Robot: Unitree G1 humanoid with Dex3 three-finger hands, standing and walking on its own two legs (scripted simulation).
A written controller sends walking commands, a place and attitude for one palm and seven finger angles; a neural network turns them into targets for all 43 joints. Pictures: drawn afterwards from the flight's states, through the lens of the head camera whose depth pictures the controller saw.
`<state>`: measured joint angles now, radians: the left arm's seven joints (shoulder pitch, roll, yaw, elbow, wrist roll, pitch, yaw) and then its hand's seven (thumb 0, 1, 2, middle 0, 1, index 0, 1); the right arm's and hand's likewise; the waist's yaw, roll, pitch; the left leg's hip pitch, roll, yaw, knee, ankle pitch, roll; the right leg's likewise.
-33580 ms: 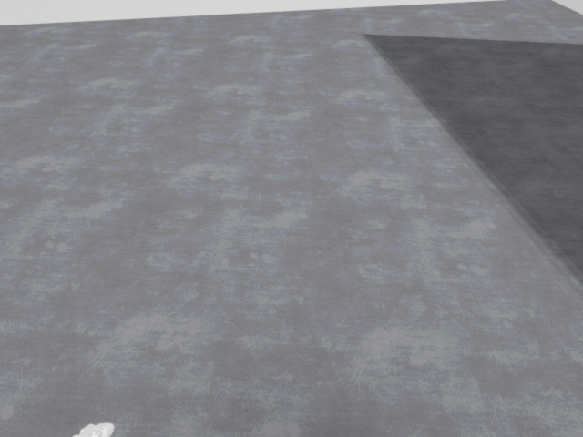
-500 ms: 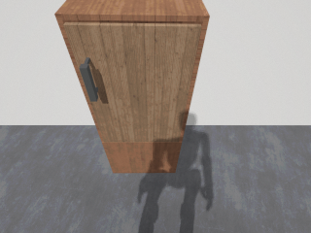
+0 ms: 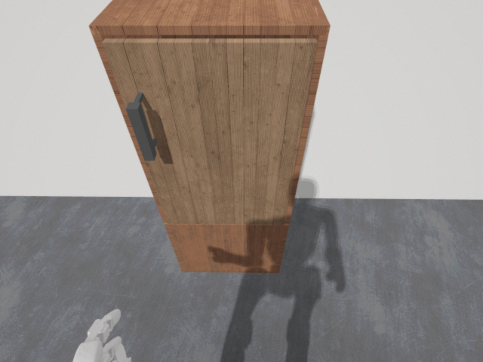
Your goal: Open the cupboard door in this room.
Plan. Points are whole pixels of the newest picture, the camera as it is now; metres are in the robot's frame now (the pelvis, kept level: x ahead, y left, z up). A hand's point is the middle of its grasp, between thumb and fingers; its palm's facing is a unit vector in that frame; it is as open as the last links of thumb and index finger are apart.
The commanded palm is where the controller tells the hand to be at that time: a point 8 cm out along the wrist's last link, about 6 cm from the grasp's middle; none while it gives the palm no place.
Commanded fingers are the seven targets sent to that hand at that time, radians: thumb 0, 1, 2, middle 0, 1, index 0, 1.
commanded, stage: raise the hand with hooked fingers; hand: left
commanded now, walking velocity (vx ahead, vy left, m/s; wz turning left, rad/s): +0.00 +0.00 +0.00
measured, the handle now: (145, 127) +0.55 +0.24 +0.08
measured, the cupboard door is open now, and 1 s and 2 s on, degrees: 0 0 0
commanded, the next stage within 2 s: move the hooked fingers beside the handle in 1.96 s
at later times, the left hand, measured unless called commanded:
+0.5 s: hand (123, 327) +0.18 +0.20 -0.01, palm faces +0.04 -1.00 -0.07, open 9.9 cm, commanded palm +0.16 +0.26 +0.00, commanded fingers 0.00 0.13 0.57 -0.25 -0.80 -0.25 -0.80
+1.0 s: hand (90, 282) +0.22 +0.25 +0.04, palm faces +0.06 -1.00 -0.06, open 12.9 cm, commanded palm +0.20 +0.30 +0.06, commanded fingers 0.00 -0.45 0.32 -0.30 -1.17 -0.30 -1.17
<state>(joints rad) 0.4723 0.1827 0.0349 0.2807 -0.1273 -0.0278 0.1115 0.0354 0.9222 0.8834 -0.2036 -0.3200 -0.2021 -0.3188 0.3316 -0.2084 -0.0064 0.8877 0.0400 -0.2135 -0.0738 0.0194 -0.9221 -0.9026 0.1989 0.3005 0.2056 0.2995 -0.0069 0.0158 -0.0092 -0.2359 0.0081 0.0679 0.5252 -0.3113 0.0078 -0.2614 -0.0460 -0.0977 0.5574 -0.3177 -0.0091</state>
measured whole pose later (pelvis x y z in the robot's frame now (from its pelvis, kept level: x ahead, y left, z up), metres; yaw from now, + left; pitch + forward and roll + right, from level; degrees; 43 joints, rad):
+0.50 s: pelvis -0.04 -0.02 -0.07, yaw +2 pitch +12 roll -2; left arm 0.31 0.26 0.23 0.06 -0.29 -0.40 -0.34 0.01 0.35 0.66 -0.24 -0.65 -0.24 -0.65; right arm 0.19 -0.22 0.04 0.56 0.03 -0.22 -0.06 0.01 -0.90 -0.90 0.20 0.30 0.21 0.30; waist 0.04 0.02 -0.09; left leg -0.78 0.06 -0.02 1.07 -0.50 -0.02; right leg -0.74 -0.03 -0.17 1.02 -0.48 -0.05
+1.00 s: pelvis -0.02 +0.01 -0.03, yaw +0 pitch +7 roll -1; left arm 0.19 0.32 0.32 0.15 -0.32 -0.28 -0.34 0.00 -0.23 0.41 -0.28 -1.03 -0.28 -1.03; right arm 0.26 -0.28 0.02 0.59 0.05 -0.26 -0.08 0.02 -0.90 -0.90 0.20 0.30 0.21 0.30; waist 0.01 0.01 -0.07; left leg -0.53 0.03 0.04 0.83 -0.42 0.02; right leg -0.52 -0.04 -0.11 0.78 -0.38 -0.01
